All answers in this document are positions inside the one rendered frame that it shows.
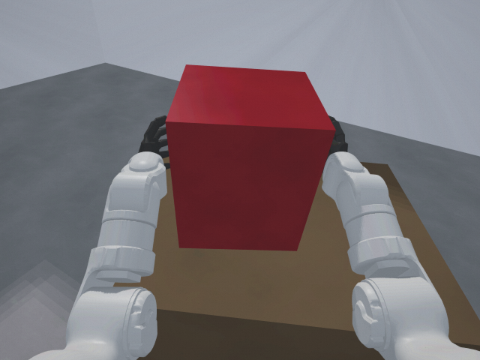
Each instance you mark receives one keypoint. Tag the left robot upper arm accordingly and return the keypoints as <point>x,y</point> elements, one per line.
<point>110,323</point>

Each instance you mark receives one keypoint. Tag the right robot forearm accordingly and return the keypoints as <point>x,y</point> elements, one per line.
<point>377,247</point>

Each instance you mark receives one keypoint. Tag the carton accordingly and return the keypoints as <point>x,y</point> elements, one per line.
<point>247,148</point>

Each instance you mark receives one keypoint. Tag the right robot upper arm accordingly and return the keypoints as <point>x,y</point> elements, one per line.
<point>403,319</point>

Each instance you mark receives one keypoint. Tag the pedestal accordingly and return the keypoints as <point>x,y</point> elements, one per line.
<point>225,304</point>

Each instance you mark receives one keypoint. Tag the robot right hand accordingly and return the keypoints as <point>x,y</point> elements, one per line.
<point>338,143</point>

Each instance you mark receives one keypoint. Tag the robot left hand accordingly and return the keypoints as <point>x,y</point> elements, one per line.
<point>151,142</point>

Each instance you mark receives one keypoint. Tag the left robot forearm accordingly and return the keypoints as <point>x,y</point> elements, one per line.
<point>124,250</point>

